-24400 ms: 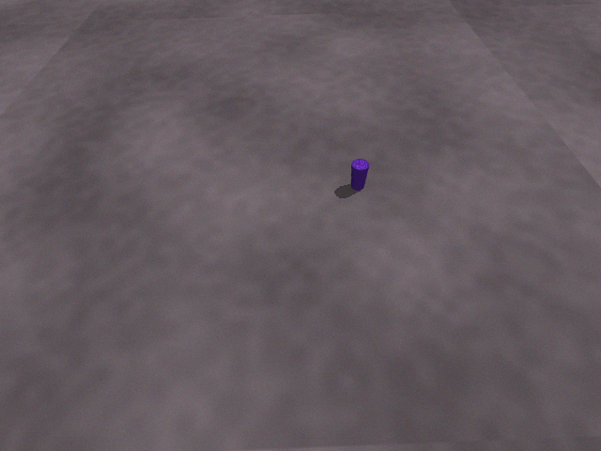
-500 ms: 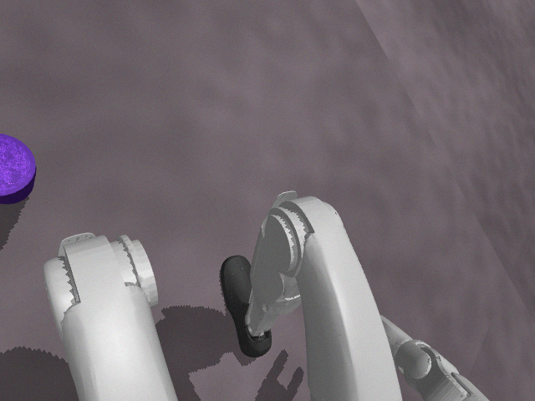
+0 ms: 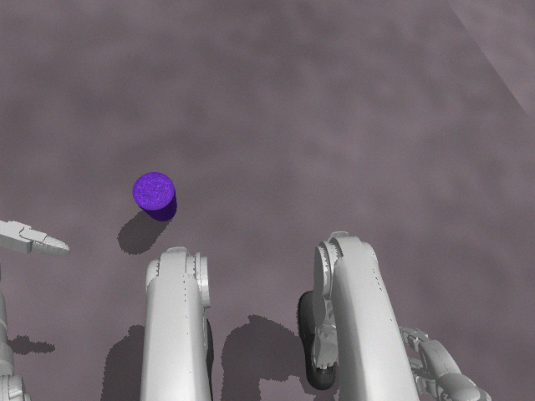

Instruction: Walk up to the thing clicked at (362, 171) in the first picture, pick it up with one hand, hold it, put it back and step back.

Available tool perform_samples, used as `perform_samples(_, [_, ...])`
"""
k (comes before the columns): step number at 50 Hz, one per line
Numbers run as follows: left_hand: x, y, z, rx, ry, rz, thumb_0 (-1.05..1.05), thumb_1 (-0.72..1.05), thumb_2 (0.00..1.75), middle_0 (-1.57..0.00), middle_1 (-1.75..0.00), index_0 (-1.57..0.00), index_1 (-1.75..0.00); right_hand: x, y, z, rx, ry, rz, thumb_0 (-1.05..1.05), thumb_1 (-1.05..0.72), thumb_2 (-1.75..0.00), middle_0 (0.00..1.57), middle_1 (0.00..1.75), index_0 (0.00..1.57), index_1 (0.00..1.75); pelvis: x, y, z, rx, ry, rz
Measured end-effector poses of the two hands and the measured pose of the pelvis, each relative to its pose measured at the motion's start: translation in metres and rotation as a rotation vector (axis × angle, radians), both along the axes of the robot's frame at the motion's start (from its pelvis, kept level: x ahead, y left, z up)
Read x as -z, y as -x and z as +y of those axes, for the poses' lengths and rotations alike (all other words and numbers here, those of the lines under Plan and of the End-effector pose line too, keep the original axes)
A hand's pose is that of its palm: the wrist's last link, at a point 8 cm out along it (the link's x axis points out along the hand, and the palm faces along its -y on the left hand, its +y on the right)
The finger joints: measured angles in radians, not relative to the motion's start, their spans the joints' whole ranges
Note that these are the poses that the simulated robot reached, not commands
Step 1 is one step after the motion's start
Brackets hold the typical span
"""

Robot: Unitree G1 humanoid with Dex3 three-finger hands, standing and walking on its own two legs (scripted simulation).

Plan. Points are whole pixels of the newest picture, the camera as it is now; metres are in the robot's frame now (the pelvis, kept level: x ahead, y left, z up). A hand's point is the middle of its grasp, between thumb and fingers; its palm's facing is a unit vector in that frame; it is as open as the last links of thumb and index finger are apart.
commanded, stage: home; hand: left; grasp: from the side
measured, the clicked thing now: (158, 200) +0.46 +0.21 -0.31
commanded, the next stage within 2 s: none
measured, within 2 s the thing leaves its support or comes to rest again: neither
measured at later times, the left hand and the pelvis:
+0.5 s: hand (17, 236) +0.30 +0.24 +0.12, palm faces +0.17 -0.90 -0.39, open 17.5 cm; pelvis +0.05 -0.02 +0.23, yaw +4 degrees
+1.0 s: hand out of the picture +0.25 +0.19 +0.28, palm faces +0.21 -0.93 -0.30, open 17.6 cm; pelvis +0.10 -0.01 +0.33, yaw +5 degrees
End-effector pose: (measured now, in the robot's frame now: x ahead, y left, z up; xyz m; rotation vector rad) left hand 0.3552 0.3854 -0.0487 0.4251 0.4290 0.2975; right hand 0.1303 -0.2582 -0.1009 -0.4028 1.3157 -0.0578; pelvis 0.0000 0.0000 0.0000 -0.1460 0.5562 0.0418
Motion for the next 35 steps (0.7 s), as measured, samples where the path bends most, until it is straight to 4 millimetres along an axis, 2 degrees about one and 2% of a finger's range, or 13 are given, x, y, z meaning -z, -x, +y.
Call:
perform_samples(4, [-0.027,0.027,-0.024,0.007,-0.002,0.083,-0.02,-0.54,0.06,-0.06,-0.06,-0.06,-0.06,-0.024,-0.016,0.006,0.025,-0.039,-0.055,0.0,-0.91,-0.9,0.21,0.31,0.2,0.3,-0.033,-0.001,-0.004,-0.001,-0.024,0.013])
perform_samples(9, [-0.066,0.054,-0.053,-0.011,0.027,0.168,-0.02,-0.52,0.07,-0.06,-0.06,-0.06,-0.06,-0.072,-0.044,0.01,0.029,-0.054,-0.158,0.0,-0.9,-0.9,0.21,0.31,0.2,0.3,-0.082,-0.007,-0.01,-0.006,-0.05,0.011])
perform_samples(13, [-0.105,0.065,-0.068,-0.048,0.043,0.201,-0.02,-0.52,0.07,-0.07,-0.06,-0.06,-0.06,-0.117,-0.069,0.009,0.027,-0.05,-0.248,0.0,-0.9,-0.9,0.21,0.31,0.2,0.3,-0.122,-0.017,-0.015,-0.012,-0.069,-0.007])
perform_samples(19, [-0.161,0.07,-0.086,-0.096,0.074,0.233,-0.02,-0.54,0.06,-0.06,-0.06,-0.06,-0.05,-0.182,-0.098,0.001,0.033,-0.034,-0.366,0.0,-0.9,-0.9,0.21,0.31,0.2,0.3,-0.176,-0.035,-0.021,-0.021,-0.086,-0.056])
perform_samples(27, [-0.222,0.084,-0.117,-0.128,0.144,0.296,-0.01,-0.55,0.05,-0.06,-0.06,-0.06,-0.05,-0.257,-0.11,-0.004,0.053,-0.018,-0.433,0.0,-0.9,-0.9,0.21,0.31,0.2,0.3,-0.241,-0.059,-0.023,-0.029,-0.1,-0.145])
perform_samples(35, [-0.283,0.1,-0.139,-0.145,0.189,0.317,-0.01,-0.56,0.04,-0.06,-0.05,-0.05,-0.05,-0.315,-0.11,0.003,0.085,-0.014,-0.485,0.0,-0.9,-0.9,0.21,0.31,0.2,0.3,-0.293,-0.08,-0.021,-0.04,-0.109,-0.252])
